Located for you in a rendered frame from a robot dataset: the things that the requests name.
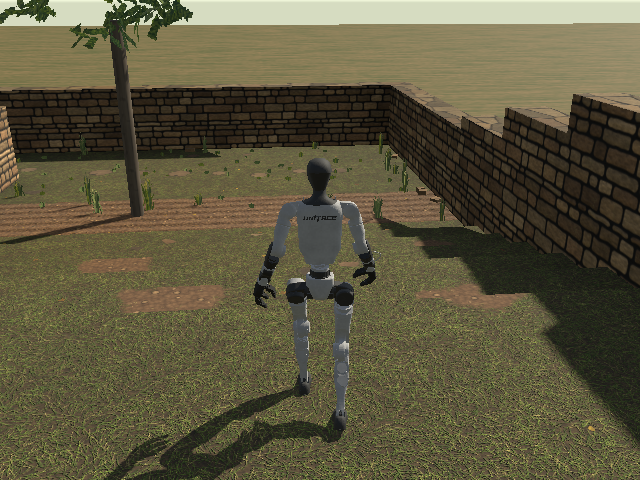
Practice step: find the robot right forearm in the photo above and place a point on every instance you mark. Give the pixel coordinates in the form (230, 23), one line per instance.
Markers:
(367, 259)

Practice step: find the robot left thigh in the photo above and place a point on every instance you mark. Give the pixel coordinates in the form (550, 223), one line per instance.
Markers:
(297, 298)

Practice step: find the right robot hand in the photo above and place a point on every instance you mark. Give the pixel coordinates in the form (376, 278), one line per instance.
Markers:
(362, 271)

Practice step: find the left robot upper arm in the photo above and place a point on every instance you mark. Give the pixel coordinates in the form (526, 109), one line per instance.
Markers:
(287, 212)

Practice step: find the robot left forearm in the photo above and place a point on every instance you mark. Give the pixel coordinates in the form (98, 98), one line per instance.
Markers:
(268, 268)

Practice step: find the right robot upper arm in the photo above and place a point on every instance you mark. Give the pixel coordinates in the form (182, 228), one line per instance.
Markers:
(351, 211)

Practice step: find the robot right shin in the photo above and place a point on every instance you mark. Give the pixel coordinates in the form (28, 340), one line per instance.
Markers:
(341, 378)

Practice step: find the left robot hand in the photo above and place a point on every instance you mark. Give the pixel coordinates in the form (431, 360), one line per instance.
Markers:
(259, 292)

